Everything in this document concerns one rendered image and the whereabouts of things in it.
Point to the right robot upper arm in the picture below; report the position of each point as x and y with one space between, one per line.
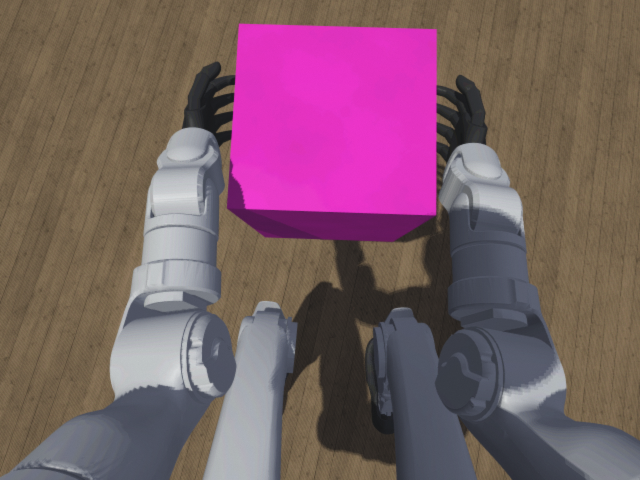
509 390

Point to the carton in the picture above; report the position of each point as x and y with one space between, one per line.
334 131

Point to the left robot forearm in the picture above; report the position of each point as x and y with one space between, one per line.
178 271

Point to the robot left shin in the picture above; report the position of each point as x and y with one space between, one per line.
262 306

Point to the robot left hand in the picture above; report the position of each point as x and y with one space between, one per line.
201 106

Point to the left robot upper arm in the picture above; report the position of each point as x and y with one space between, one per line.
166 370

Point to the robot right foot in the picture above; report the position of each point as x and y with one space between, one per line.
383 422

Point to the robot right hand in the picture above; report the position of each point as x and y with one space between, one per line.
468 122

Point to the right robot forearm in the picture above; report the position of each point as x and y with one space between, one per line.
491 286

